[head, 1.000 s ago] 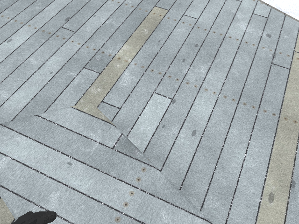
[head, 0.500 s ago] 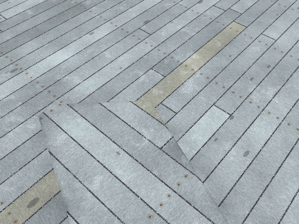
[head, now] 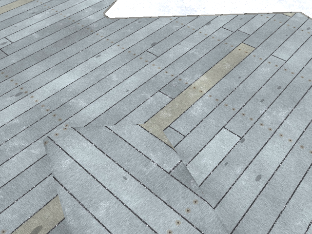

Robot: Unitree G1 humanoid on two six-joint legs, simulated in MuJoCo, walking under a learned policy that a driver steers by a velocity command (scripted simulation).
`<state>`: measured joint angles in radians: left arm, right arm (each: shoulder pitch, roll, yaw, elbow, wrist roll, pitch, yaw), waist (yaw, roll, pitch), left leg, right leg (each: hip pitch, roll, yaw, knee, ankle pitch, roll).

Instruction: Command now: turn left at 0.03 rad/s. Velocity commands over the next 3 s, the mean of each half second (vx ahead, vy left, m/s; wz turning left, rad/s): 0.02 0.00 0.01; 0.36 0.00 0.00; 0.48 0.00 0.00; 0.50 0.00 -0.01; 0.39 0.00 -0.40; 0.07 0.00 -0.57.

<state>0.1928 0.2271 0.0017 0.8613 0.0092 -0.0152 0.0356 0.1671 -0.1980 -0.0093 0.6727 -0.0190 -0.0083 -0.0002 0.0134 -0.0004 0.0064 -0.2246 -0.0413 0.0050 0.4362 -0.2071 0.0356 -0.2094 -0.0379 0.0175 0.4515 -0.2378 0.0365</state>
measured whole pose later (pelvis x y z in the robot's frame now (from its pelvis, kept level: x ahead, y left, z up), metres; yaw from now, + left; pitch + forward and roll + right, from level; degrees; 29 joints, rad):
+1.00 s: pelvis +0.20 -0.02 -0.01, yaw -1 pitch +2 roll +0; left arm 0.52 0.23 -0.01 1.03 -0.01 -0.06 0.01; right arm 0.02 -0.24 0.00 0.71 0.03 -0.09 0.06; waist 0.12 0.02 0.02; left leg -0.61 0.04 0.04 0.61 -0.04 0.04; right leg 0.16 0.01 0.00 0.17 -0.36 0.00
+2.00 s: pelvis +0.74 -0.01 +0.00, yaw -1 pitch +2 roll -2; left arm 0.40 0.22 0.02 0.94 -0.01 -0.07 -0.01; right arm 0.09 -0.26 -0.03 0.77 0.01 -0.07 0.02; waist 0.07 0.06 0.01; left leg -0.71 0.12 -0.04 0.65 0.12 0.01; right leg 0.06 0.06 -0.04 0.16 -0.24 -0.04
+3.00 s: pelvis +1.10 -0.01 -0.14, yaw -33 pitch +4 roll +1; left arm 0.19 0.26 0.03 0.75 0.02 0.04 0.01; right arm 0.11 -0.25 -0.01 0.68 -0.01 0.02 -0.08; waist 0.01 0.02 0.04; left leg -0.84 0.03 -0.01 1.79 -0.51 -0.11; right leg -0.42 0.05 0.07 0.53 -0.17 -0.06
